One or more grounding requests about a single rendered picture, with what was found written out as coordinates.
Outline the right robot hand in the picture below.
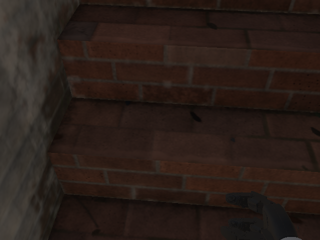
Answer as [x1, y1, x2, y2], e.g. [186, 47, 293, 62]
[220, 191, 299, 240]

